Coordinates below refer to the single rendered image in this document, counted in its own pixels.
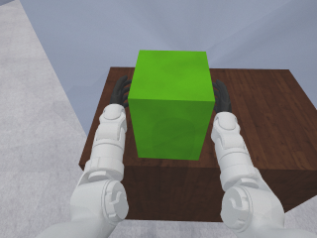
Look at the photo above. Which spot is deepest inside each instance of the carton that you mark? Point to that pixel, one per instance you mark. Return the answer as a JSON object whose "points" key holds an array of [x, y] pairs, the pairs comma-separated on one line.
{"points": [[171, 100]]}

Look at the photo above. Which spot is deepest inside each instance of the robot left forearm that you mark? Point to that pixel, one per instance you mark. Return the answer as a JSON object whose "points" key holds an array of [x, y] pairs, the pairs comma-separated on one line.
{"points": [[106, 159]]}

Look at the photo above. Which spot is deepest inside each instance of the robot right forearm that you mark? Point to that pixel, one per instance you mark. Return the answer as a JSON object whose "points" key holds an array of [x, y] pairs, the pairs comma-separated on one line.
{"points": [[233, 156]]}

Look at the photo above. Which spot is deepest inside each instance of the left robot upper arm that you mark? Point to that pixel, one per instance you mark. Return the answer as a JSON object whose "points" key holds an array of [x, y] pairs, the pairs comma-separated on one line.
{"points": [[95, 210]]}

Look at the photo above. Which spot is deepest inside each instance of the right robot hand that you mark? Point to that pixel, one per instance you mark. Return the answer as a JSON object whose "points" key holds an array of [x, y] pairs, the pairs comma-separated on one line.
{"points": [[223, 102]]}

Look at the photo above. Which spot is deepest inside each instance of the pedestal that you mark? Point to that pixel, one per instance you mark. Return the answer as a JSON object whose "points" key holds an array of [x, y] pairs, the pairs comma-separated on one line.
{"points": [[278, 123]]}

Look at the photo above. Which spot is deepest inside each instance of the left robot hand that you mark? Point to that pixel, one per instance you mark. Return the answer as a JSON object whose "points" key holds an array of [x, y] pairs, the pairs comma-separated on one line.
{"points": [[117, 96]]}

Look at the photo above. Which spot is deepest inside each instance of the right robot upper arm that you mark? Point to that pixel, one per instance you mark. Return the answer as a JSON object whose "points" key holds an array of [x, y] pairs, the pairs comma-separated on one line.
{"points": [[256, 213]]}

